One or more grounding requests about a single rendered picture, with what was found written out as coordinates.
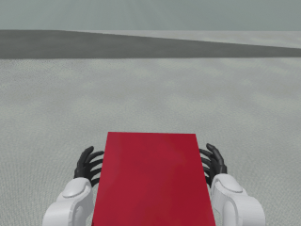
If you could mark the right robot forearm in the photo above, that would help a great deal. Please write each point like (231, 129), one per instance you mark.
(233, 203)

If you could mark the carton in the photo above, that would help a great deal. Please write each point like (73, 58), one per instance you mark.
(152, 179)

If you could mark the left robot hand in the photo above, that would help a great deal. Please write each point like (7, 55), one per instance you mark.
(84, 167)

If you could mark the left robot forearm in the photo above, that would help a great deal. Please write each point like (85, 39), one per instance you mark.
(73, 205)

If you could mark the right robot hand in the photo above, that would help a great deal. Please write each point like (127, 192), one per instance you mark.
(216, 163)

